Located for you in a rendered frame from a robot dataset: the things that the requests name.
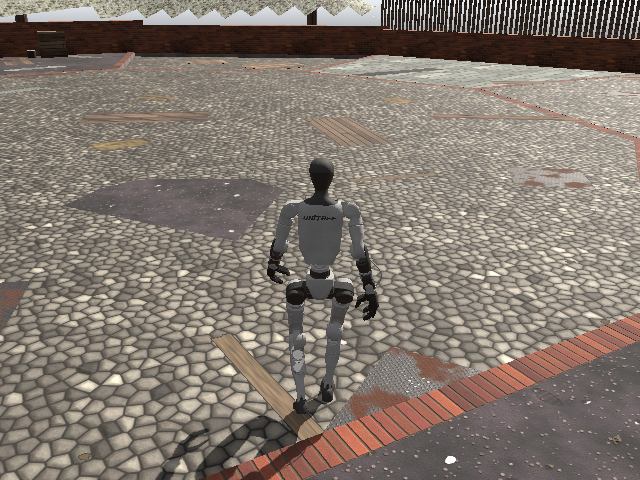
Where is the robot right hand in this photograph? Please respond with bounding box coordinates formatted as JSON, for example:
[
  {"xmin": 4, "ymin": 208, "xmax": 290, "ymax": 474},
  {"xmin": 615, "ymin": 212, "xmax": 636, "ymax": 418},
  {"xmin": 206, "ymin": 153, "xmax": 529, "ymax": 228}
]
[{"xmin": 355, "ymin": 292, "xmax": 379, "ymax": 321}]

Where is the robot head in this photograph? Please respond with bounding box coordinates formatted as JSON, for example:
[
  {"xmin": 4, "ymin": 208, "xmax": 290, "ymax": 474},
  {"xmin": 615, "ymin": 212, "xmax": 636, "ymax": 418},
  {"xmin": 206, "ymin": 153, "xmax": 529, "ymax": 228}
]
[{"xmin": 304, "ymin": 158, "xmax": 338, "ymax": 206}]

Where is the robot right upper arm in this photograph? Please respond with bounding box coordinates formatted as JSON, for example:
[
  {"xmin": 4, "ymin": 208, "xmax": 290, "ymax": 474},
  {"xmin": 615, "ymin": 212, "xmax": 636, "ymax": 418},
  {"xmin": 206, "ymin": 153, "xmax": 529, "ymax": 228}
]
[{"xmin": 342, "ymin": 202, "xmax": 366, "ymax": 259}]

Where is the robot left upper arm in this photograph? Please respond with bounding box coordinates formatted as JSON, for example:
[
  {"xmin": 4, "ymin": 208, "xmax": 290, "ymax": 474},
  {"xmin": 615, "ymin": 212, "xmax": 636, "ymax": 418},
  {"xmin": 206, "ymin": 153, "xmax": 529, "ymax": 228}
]
[{"xmin": 273, "ymin": 200, "xmax": 301, "ymax": 253}]

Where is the robot left forearm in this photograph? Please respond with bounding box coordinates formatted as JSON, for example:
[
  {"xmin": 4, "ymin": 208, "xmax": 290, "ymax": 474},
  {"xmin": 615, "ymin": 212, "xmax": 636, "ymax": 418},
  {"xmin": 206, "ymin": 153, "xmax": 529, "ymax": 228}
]
[{"xmin": 268, "ymin": 237, "xmax": 284, "ymax": 270}]

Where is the robot right forearm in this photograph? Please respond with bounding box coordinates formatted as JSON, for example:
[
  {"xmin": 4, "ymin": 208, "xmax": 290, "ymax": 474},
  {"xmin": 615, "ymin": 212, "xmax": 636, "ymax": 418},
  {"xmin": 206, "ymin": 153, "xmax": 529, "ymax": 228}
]
[{"xmin": 356, "ymin": 244, "xmax": 377, "ymax": 295}]

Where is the robot left hand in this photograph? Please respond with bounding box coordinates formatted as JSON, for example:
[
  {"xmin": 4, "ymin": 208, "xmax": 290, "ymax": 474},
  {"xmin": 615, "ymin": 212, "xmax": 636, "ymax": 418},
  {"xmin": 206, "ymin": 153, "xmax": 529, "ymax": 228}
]
[{"xmin": 267, "ymin": 265, "xmax": 290, "ymax": 284}]

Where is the robot right thigh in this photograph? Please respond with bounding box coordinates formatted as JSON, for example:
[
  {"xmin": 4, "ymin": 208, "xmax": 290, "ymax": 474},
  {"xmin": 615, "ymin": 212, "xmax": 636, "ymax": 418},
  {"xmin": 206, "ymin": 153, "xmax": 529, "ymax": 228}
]
[{"xmin": 326, "ymin": 278, "xmax": 354, "ymax": 341}]

